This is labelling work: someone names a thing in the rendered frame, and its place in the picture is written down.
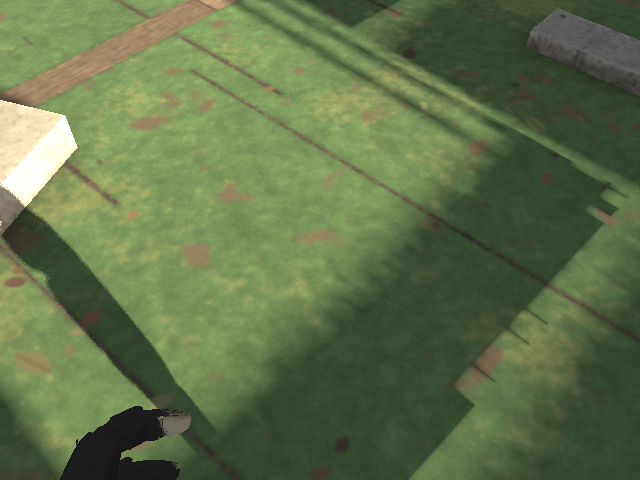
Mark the left robot hand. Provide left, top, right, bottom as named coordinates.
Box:
left=60, top=406, right=191, bottom=480

